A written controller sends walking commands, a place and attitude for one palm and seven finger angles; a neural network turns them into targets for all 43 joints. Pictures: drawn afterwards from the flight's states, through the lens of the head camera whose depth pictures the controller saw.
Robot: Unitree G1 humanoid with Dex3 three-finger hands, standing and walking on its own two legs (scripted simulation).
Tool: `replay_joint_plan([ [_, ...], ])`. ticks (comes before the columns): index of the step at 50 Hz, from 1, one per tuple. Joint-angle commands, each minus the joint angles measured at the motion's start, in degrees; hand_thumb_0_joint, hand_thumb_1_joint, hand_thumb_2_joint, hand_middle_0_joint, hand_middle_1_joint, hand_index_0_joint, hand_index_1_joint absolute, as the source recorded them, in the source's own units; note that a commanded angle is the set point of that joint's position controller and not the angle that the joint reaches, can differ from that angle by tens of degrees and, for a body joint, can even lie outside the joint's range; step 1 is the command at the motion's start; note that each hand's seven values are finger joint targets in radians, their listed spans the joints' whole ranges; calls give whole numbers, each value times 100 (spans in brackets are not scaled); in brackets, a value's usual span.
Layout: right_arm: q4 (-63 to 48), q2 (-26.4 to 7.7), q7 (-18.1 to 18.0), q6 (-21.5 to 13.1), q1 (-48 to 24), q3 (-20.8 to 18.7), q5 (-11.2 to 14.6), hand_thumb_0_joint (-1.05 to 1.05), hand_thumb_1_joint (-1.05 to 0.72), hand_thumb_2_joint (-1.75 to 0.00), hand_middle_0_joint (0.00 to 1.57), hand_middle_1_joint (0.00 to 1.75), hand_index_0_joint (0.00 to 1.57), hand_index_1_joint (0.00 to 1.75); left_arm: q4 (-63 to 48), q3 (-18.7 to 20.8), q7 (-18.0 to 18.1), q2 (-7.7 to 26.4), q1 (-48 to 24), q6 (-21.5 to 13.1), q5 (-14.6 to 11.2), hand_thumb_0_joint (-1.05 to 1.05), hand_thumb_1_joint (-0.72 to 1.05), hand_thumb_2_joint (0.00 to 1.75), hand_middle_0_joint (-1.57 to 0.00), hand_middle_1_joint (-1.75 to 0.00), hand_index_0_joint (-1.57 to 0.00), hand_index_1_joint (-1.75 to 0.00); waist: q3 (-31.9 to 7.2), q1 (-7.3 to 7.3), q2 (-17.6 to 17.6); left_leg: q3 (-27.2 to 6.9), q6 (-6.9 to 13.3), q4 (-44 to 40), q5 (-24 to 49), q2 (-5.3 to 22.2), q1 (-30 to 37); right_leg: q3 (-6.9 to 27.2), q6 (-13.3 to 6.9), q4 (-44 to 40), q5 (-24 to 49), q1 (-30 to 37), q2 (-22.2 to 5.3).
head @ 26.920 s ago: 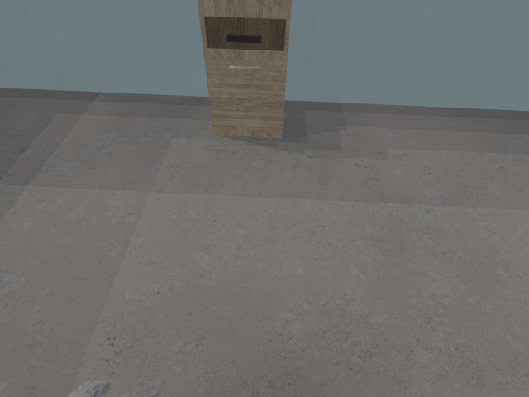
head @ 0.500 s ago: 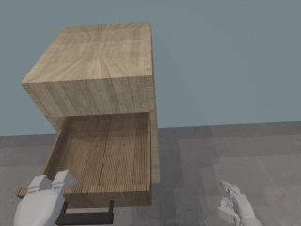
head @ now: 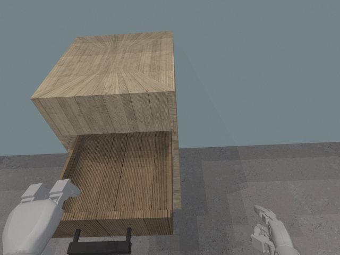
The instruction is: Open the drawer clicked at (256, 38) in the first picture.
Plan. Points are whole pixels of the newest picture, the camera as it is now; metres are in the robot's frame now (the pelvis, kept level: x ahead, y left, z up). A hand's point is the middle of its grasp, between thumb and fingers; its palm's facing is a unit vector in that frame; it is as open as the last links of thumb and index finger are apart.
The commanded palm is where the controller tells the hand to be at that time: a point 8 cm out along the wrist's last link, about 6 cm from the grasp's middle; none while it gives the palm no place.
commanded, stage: draw the hand back to the body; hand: left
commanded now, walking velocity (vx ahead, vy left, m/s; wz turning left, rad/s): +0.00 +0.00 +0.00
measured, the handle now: (101, 239) +0.18 +0.24 -0.14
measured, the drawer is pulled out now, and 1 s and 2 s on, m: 0.30 0.30 0.30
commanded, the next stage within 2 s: step back with the hand held close in 1.08 s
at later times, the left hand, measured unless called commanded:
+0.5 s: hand (51, 189) +0.18 +0.24 +0.15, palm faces +0.37 -0.83 -0.41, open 12.0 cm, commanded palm +0.12 +0.28 +0.17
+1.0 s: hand (57, 184) +0.18 +0.22 +0.17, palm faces +0.41 -0.82 -0.41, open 7.8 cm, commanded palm +0.12 +0.26 +0.19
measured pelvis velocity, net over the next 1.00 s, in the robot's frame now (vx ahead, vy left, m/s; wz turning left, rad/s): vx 0.01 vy -0.02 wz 0.06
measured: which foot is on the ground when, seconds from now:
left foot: down 0.00-1.00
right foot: down 0.00-1.00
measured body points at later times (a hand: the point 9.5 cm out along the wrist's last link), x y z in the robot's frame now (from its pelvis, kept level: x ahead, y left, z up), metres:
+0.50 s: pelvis +0.01 +0.00 +0.02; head +0.00 -0.02 +0.47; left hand +0.15 +0.28 +0.18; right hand +0.21 -0.19 -0.07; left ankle -0.02 +0.07 -0.72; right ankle +0.00 -0.10 -0.72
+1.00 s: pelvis +0.01 -0.02 +0.02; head +0.01 -0.05 +0.47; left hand +0.15 +0.26 +0.20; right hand +0.23 -0.22 -0.06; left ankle -0.02 +0.07 -0.72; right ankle +0.00 -0.10 -0.72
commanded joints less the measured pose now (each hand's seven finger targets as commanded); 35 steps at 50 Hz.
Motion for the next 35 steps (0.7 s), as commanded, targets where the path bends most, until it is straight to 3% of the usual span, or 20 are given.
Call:
replay_joint_plan([
  [1,-995,-490,-19,-321,-894,-186,-21,0,-90,-90,20,30,20,30,-1304,915,279,957,-137,-88,-34,0,-50,30,-30,-120,-30,-120,-317,-5,-94,-346,-140,-503,1442,382,474,343,-130,-723,920,164,-497],
  [2,-987,-527,-13,-314,-888,-170,-37,0,-90,-90,20,30,20,30,-1292,1010,264,1073,-207,-88,-27,0,-50,30,-30,-120,-30,-120,-483,26,-107,-359,-149,-523,1514,383,528,289,-115,-722,929,208,-511],
  [4,-981,-517,-21,-333,-943,-193,22,0,-90,-90,20,30,20,30,-1317,902,196,900,-195,-71,-156,0,-50,30,-30,-120,-30,-120,-273,-40,-142,-429,-175,-593,1431,400,530,346,-130,-794,824,180,-481],
  [5,-1129,-106,-159,-661,-245,-80,255,0,-90,-90,20,30,20,30,-881,253,-256,-1210,68,-134,-4324,0,-47,32,-30,-118,-30,-118,22,-655,-568,-611,-98,-798,1269,650,1337,-382,32,-737,620,685,-522],
  [6,-1099,-221,-286,-913,-393,-91,255,0,-90,-90,20,30,20,30,-1254,522,-404,-553,-94,-287,-4606,0,-43,33,-29,-115,-29,-115,-24,-512,-644,-708,-131,-959,1288,728,1352,-325,42,-728,376,717,-530],
  [7,-992,-244,-368,-1003,-366,-67,225,0,-90,-90,20,30,20,30,-1158,899,-430,-239,-54,-356,-4599,0,-40,34,-29,-113,-29,-113,-54,-436,-505,-652,-137,-1026,1348,693,1389,-333,42,-791,360,743,-528],
  [8,-962,-288,-494,-999,-396,-69,182,0,-90,-90,20,30,20,30,-1578,1019,-472,-57,-133,-448,-4931,0,-36,36,-29,-111,-29,-111,-55,-406,-705,-658,-193,-1121,1569,688,1285,-381,51,-885,616,978,-577],
  [10,-896,-322,-598,-1206,-359,50,123,0,-90,-90,20,30,20,30,-2108,1194,-540,194,-748,-616,-5091,0,-29,39,-29,-107,-29,-107,-194,-373,-267,-661,-305,-1243,1967,617,1296,-393,32,-978,942,1192,-665],
  [11,-789,-275,-630,-1277,-362,28,93,0,-90,-90,20,30,20,30,-1943,1106,-559,41,-567,-618,-5183,0,-26,40,-28,-104,-28,-104,137,-420,-254,-653,-339,-1278,1967,632,1213,-415,23,-1050,984,1136,-651],
  [12,-779,-293,-619,-1354,-335,85,100,0,-90,-90,20,30,20,30,-2152,1112,-601,109,-793,-655,-5211,0,-22,42,-28,-102,-28,-102,143,-414,-180,-701,-393,-1348,2088,655,1214,-423,20,-1110,1011,1166,-676],
  [14,-645,-288,-610,-1457,-376,116,72,0,-90,-90,20,30,20,30,-2135,1189,-634,123,-938,-669,-5266,0,-15,45,-27,-98,-27,-98,615,-415,275,-683,-450,-1459,1872,589,1001,-419,-58,-1299,966,1177,-650],
  [15,-613,-247,-589,-1531,-337,156,83,0,-90,-90,20,30,20,30,-2135,1224,-664,137,-979,-696,-5265,0,-12,47,-27,-95,-27,-95,611,-426,442,-702,-518,-1517,1896,607,1041,-435,-61,-1302,958,1198,-651],
  [19,-468,-247,-489,-1575,-364,108,74,0,-90,-90,20,30,20,30,-1826,1405,-792,42,-583,-717,-5375,0,2,52,-26,-86,-26,-86,534,-337,300,-707,-601,-1605,2146,628,1039,-471,-88,-1356,1125,1465,-576],
  [20,-487,-220,-461,-1558,-349,105,71,0,-90,-90,20,30,20,30,-1749,1382,-833,-59,-449,-725,-5432,0,6,54,-26,-84,-26,-84,448,-351,22,-682,-608,-1629,2200,631,1042,-503,-66,-1322,1198,1544,-573],
  [23,-502,-267,-429,-1503,-423,36,66,0,-90,-90,20,30,20,30,-1828,1531,-910,-30,-366,-767,-5496,0,17,58,-25,-77,-25,-77,111,-327,-305,-559,-531,-1594,2366,609,1105,-468,-24,-1349,1463,1732,-575],
  [27,-522,-304,-426,-1494,-474,-4,86,0,-90,-90,20,30,20,30,-2087,1601,-944,51,-507,-811,-5522,0,31,64,-24,-68,-24,-68,-52,-361,-98,-514,-501,-1602,2304,599,1200,-403,5,-1427,1486,1759,-586],
  [28,-492,-306,-436,-1489,-450,-4,78,0,-90,-90,20,30,20,30,-2106,1705,-926,141,-518,-816,-5525,0,34,66,-24,-66,-24,-66,-128,-349,-211,-506,-487,-1588,2397,587,1222,-406,8,-1442,1591,1812,-584],
  [29,-505,-338,-435,-1488,-456,6,85,0,-90,-90,20,30,20,30,-2254,1758,-916,243,-670,-832,-5505,0,37,68,-24,-64,-24,-64,-146,-347,58,-495,-504,-1596,2405,562,1237,-371,-8,-1484,1577,1846,-579],
  [33,-466,-310,-472,-1503,-478,2,96,0,-90,-90,20,30,20,30,-2230,1866,-882,288,-761,-832,-5530,0,51,74,-23,-55,-23,-55,-86,-345,-118,-454,-446,-1600,2343,552,1320,-382,21,-1543,1597,1786,-599],
  [35,-425,-297,-492,-1493,-533,3,97,0,-90,-90,20,30,20,30,-2153,1823,-876,230,-925,-840,-5534,0,58,76,-22,-50,-22,-50,220,-404,-88,-434,-412,-1631,2092,520,1268,-336,10,-1664,1451,1645,-596],
])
